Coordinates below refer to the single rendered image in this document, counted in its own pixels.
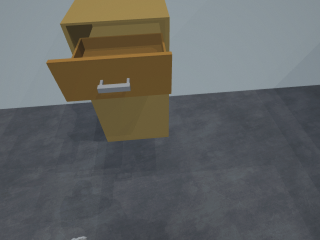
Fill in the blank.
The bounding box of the cabinet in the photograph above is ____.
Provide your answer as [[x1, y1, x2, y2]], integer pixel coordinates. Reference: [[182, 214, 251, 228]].
[[60, 0, 170, 142]]

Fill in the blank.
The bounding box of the drawer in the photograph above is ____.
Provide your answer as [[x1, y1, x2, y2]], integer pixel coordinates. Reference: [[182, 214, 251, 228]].
[[46, 32, 172, 102]]

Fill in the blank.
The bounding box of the handle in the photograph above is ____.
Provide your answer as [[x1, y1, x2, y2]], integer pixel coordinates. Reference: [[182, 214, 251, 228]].
[[97, 78, 131, 94]]

